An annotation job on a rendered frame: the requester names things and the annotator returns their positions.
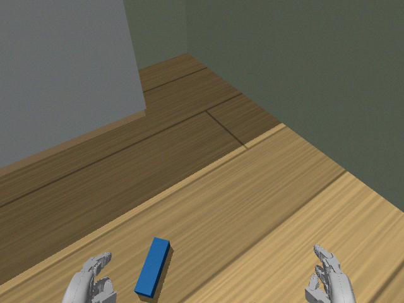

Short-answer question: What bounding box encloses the left robot hand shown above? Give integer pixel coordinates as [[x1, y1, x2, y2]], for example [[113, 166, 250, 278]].
[[61, 252, 117, 303]]

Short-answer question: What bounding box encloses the carton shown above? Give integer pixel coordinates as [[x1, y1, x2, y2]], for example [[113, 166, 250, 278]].
[[134, 237, 170, 298]]

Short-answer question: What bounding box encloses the right robot hand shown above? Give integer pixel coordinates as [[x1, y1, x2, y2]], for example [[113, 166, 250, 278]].
[[305, 244, 356, 303]]

